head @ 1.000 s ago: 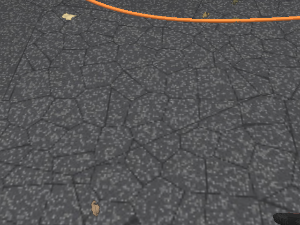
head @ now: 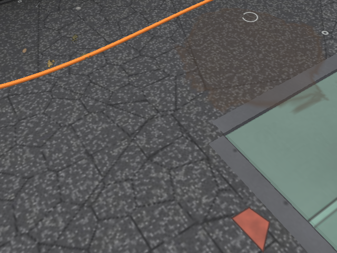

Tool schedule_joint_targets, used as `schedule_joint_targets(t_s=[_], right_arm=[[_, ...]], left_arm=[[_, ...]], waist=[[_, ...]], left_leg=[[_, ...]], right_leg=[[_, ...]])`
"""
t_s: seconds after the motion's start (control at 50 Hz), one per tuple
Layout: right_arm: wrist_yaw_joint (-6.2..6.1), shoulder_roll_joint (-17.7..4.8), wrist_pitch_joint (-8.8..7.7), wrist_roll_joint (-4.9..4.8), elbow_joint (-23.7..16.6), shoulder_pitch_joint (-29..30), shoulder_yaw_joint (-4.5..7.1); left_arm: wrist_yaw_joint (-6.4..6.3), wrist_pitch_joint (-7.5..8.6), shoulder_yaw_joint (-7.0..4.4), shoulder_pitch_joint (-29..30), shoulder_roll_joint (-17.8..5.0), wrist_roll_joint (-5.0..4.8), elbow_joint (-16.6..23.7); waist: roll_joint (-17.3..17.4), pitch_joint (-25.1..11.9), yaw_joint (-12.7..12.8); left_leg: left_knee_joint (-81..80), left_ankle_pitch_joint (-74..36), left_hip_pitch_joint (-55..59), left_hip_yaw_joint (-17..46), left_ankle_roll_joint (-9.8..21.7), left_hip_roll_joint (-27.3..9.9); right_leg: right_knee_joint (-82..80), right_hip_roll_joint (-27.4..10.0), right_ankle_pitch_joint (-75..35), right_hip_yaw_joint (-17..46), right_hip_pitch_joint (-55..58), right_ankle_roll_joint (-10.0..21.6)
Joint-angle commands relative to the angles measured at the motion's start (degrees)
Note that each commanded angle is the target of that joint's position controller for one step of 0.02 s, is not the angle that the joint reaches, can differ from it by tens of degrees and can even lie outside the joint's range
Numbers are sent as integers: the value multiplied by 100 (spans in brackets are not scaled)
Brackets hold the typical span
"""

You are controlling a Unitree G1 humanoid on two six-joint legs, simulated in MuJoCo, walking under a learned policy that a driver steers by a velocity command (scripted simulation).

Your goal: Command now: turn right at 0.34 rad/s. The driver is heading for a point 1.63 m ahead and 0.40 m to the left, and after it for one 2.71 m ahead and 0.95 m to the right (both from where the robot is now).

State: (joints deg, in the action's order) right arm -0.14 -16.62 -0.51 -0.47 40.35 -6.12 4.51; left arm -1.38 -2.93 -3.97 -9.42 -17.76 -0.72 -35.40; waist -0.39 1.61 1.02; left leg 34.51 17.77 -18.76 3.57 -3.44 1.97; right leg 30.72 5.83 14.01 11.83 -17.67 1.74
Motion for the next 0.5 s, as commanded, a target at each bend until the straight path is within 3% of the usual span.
schedule_joint_targets(t_s=[0.02,0.04,0.06,0.08,0.1,0.14,0.2,0.24,0.28,0.3,0.32,0.34,0.36,0.38,0.4,0.44,0.46,0.5], right_arm=[[40,-574,-150,97,-341,-221,143],[13,-896,-142,217,-452,-218,169],[24,-983,-133,338,-362,-70,157],[20,-685,-170,266,-452,40,90],[-1,-670,-178,203,-426,53,81],[-34,-663,-177,64,-385,164,66],[-37,-518,-91,71,-300,181,6],[-37,-562,-16,77,-232,-17,19],[-30,-620,35,24,-169,-101,9],[-21,-575,31,-15,-123,-173,-19],[-6,-519,-26,-2,-62,-373,-50],[43,-452,-114,133,-68,-476,-93],[67,-277,-170,168,-37,-604,-132],[62,-429,-171,204,-1,-274,-132],[55,-433,-155,180,-4,-110,-120],[3,-392,-78,138,42,-132,-130],[-20,-344,-53,133,91,-228,-142],[-57,-321,-49,59,140,-233,-135]], left_arm=[[-30,60,-153,42,-647,-16,336],[-24,94,-65,-242,-366,134,314],[-37,137,-123,-252,-496,76,401],[-68,159,-233,-188,-894,134,310],[-69,152,-319,-108,-1041,66,245],[-96,67,-299,-167,-790,65,99],[-46,57,-116,-133,-256,41,34],[-24,93,-41,72,-112,24,40],[-8,105,-77,-129,-206,-9,-100],[3,113,-75,-242,-230,24,-181],[-6,119,-92,-214,-407,88,-158],[-50,114,-151,-258,-767,134,-99],[-26,107,-168,-157,-781,150,-240],[31,128,-107,-53,-463,148,-164],[44,157,-55,-70,-317,190,-221],[37,232,-45,-89,-359,179,-284],[13,255,-32,-235,-345,168,-355],[-21,242,-89,-496,-544,111,-423]], waist=[[-593,-757,-162],[484,-902,50],[1551,-544,245],[1242,-499,36],[1022,-419,-8],[785,-340,16],[923,-435,4],[1103,-558,-203],[1082,-623,-124],[1000,-585,-56],[796,-622,-119],[177,-766,-262],[-635,-784,-472],[-440,-586,-222],[-336,-440,-181],[-355,-174,-179],[-431,-242,-181],[-707,11,-41]], left_leg=[[-1406,-1433,930,182,295,-422],[-1554,-2538,1449,1171,671,-1442],[-1611,-3151,1030,2120,1658,-2170],[-1714,-2905,850,2234,2058,-2338],[-1662,-2697,904,1961,1956,-2103],[-1523,-2473,1045,1486,1648,-1753],[-1371,-2909,1098,785,1469,-1288],[-1251,-3107,1222,707,1476,-1218],[-1106,-3025,1247,748,1441,-1208],[-1090,-2828,1115,723,1298,-1152],[-1123,-2393,843,736,1027,-1100],[-908,-1805,490,468,714,-874],[-1039,-847,665,-5,414,-462],[-904,-653,798,-115,219,-386],[-858,-680,788,-139,182,-373],[-810,-873,725,-118,214,-385],[-749,-505,731,-208,226,-310],[-168,620,218,-579,256,9]], right_leg=[[-233,-1111,-1305,1351,442,537],[694,-546,130,673,-54,179],[1122,34,1883,-25,-670,-141],[2099,-209,2287,-78,-687,-432],[2673,-210,2109,-116,-849,-536],[2955,-306,1703,-55,-1034,-713],[1897,-484,1406,-576,-553,-822],[910,-550,1222,-844,-114,-816],[-268,-495,344,-1015,400,-722],[-1059,-478,-407,-1042,800,-609],[-1198,-667,-982,-744,1267,-454],[-830,-1179,-2216,-282,1715,-252],[-549,-1173,-1495,-296,1253,54],[-658,-1059,-816,-296,909,134],[-744,-1031,-499,-282,726,84],[-776,-954,-481,-317,522,-14],[-817,-912,2,-341,525,-8],[-1128,-1047,1942,26,402,265]])
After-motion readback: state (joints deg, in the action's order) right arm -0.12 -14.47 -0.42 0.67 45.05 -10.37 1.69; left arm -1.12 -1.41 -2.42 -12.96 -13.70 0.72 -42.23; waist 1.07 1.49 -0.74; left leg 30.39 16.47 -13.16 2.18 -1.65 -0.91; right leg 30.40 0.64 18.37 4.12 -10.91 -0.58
